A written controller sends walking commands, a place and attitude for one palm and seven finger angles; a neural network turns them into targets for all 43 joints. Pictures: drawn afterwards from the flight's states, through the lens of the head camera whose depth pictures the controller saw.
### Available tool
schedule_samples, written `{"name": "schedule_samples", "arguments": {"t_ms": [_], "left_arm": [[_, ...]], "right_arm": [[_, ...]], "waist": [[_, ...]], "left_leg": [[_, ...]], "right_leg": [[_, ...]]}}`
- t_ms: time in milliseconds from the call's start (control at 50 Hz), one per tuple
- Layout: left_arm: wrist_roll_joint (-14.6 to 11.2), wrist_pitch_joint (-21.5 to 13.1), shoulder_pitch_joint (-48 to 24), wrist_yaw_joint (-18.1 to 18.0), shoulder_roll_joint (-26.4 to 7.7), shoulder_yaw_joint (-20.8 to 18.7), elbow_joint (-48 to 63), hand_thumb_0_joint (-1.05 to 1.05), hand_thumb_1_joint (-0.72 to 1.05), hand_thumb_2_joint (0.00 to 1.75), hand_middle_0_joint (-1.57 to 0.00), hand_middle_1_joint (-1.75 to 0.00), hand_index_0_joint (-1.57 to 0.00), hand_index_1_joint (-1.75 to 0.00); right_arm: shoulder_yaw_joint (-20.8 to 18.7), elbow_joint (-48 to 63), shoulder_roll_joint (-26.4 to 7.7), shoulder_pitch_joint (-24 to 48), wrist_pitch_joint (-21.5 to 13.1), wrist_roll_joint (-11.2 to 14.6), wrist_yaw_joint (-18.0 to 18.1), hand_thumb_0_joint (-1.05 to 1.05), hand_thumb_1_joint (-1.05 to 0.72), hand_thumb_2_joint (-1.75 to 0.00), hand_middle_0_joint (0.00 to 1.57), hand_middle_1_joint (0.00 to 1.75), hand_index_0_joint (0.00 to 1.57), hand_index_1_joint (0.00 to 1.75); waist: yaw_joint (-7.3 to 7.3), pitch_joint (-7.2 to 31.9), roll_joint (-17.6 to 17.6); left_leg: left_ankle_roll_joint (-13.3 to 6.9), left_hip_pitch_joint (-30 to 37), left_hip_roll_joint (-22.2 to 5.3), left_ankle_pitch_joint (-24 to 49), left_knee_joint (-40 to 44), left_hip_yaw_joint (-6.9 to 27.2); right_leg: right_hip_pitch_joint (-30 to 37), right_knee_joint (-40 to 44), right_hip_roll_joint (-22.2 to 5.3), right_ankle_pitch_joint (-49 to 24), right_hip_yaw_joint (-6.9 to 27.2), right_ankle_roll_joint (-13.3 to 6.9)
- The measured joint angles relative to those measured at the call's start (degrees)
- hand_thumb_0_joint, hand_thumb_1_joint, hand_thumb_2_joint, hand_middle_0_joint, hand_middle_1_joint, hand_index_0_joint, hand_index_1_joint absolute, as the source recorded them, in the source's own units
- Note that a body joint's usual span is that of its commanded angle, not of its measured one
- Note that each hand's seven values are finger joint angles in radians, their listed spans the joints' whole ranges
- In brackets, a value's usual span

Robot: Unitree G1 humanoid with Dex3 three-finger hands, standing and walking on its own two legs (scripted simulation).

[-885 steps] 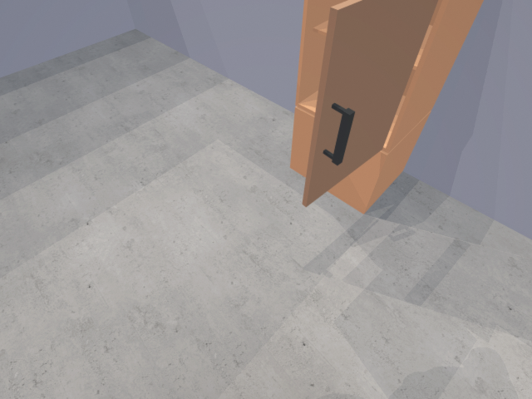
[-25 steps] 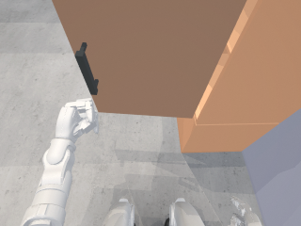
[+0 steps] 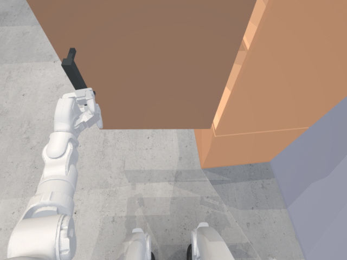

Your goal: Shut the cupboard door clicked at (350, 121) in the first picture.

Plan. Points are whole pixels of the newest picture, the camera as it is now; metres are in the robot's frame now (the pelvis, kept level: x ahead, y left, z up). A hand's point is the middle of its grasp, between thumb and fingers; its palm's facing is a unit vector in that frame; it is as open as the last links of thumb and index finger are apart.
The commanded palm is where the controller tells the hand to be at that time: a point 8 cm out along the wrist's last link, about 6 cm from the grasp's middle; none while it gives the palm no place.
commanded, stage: bring the fist close to the handle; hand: left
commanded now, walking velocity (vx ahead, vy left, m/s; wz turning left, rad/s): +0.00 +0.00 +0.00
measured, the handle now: (82, 81) +0.54 +0.22 +0.04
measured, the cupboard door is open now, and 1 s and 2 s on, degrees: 84 77 69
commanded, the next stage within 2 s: push the door shut along its arc in 0.16 s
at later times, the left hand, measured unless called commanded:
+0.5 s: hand (98, 106) +0.46 +0.16 +0.05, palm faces -0.08 -1.00 -0.04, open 3.1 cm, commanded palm +0.45 +0.22 +0.05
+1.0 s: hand (103, 88) +0.51 +0.16 +0.05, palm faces -0.21 -0.98 -0.04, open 3.1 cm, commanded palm +0.52 +0.19 +0.05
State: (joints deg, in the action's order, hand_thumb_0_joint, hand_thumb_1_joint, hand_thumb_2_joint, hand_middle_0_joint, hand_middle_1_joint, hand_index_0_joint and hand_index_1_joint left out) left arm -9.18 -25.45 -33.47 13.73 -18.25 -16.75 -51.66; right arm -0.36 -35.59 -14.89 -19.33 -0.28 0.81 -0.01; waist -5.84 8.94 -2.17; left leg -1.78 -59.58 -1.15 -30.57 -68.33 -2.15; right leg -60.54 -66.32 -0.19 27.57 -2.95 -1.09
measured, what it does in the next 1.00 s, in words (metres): stands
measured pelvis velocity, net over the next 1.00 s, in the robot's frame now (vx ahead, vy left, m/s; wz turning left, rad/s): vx -0.02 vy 0.00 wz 0.00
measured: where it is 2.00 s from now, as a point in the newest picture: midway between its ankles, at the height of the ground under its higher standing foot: outside the picture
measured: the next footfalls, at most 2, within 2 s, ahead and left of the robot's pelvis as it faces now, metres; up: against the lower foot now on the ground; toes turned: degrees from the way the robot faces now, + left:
none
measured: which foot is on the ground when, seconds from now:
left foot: down 0.00-1.00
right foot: down 0.00-1.00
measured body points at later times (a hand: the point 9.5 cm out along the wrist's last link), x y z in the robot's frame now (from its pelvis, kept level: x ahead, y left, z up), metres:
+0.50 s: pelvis -0.01 +0.00 -0.01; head +0.12 +0.01 +0.42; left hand +0.46 +0.22 +0.05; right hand +0.07 -0.27 -0.12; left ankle +0.02 +0.10 -0.64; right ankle +0.03 -0.11 -0.64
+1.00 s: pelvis -0.02 +0.00 -0.02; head +0.14 +0.03 +0.40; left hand +0.52 +0.21 +0.05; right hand -0.01 -0.27 -0.13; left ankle +0.02 +0.10 -0.64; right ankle +0.03 -0.11 -0.64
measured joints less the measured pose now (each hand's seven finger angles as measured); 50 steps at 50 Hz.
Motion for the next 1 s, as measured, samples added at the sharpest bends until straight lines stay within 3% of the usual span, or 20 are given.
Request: {"name": "schedule_samples", "arguments": {"t_ms": [100, 240, 400, 540, 780, 1000], "left_arm": [[-0.2, -1.2, 1.7, -0.6, 0.4, -0.3, 0.0, 0.02, 0.9, 0.9, -1.3, -1.5, -1.3, -1.5], [0.4, -4.3, -2.1, -0.2, -0.4, 1.2, -2.3, 0.02, 0.9, 0.9, -1.31, -1.5, -1.3, -1.5], [1.0, -1.6, -6.2, 1.2, -1.6, 0.9, -7.6, 0.02, 0.9, 0.9, -1.31, -1.5, -1.3, -1.5], [1.5, -2.8, -11.7, 3.1, -4.5, -0.2, -10.0, 0.02, 0.9, 0.9, -1.31, -1.5, -1.3, -1.5], [1.3, 1.2, -18.8, 7.7, -9.5, -1.4, -14.6, 0.02, 0.9, 0.9, -1.31, -1.5, -1.3, -1.5], [3.1, 3.4, -25.6, 8.4, -12.2, 0.9, -18.0, 0.02, 0.9, 0.9, -1.3, -1.5, -1.29, -1.5]], "right_arm": [[0.2, 0.2, 0.2, -0.5, 0.2, 0.1, 0.3, 0.01, -0.91, -0.9, 0.2, 0.29, 0.2, 0.3], [0.3, -1.1, 0.1, 1.4, -0.5, -0.2, 0.6, 0.01, -0.9, -0.9, 0.2, 0.29, 0.2, 0.3], [0.8, 0.3, -0.4, 3.1, -0.3, 0.0, 0.7, 0.01, -0.91, -0.9, 0.2, 0.29, 0.2, 0.3], [1.3, -0.1, -0.3, 3.0, -0.6, -0.2, 0.8, 0.01, -0.91, -0.9, 0.2, 0.29, 0.2, 0.3], [1.7, -0.6, -0.6, -0.4, 0.9, -0.1, 0.4, 0.01, -0.91, -0.9, 0.2, 0.29, 0.2, 0.3], [2.0, -1.7, -1.1, -1.5, 0.2, -0.6, 0.2, 0.01, -0.9, -0.9, 0.2, 0.29, 0.2, 0.3]], "waist": [[0.36, -0.7, 0.5], [0.38, -0.9, 1.0], [-0.52, -0.9, 0.6], [-1.57, -1.2, 0.6], [-3.08, -1.4, -0.1], [-4.98, -1.8, -0.3]], "left_leg": [[0.1, 1.1, 0.1, 0.6, 1.0, 0.1], [0.4, -0.2, 0.3, 0.7, -0.2, 1.3], [0.2, -1.4, 0.3, 0.6, -0.8, 1.2], [0.3, -4.0, 0.1, 0.1, -2.6, 1.4], [0.0, -7.5, -0.3, -0.3, -4.3, 1.8], [-0.3, -11.2, -0.3, -0.2, -6.3, 2.8]], "right_leg": [[1.1, 0.8, -0.1, -0.4, -0.1, -0.1], [0.5, 0.2, -0.3, -0.3, -1.3, -0.4], [-0.7, -0.4, -0.3, -0.4, -1.2, -0.3], [-3.2, -1.9, -0.1, 0.0, -1.4, -0.4], [-6.3, -2.8, 0.2, -0.1, -1.8, -0.3], [-9.1, -3.5, 0.2, -0.5, -2.7, -0.1]]}}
